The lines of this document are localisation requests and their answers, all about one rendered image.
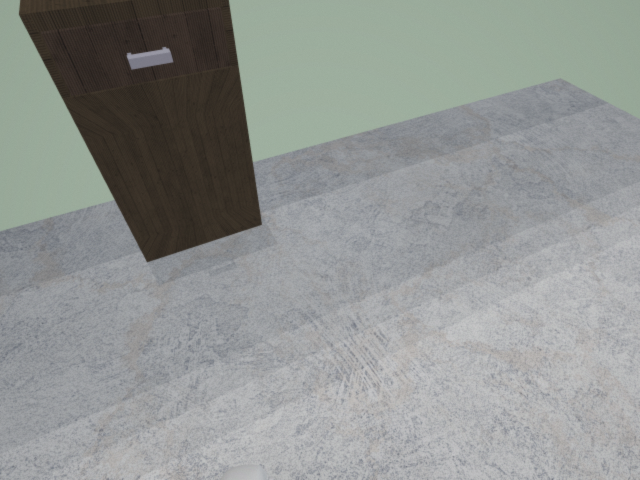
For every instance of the cabinet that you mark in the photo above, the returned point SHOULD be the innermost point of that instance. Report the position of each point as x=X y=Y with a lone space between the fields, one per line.
x=175 y=152

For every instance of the handle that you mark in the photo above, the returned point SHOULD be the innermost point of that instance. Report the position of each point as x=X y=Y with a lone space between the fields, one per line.
x=151 y=58

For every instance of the drawer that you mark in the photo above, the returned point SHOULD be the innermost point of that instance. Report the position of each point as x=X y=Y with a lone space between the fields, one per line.
x=93 y=57

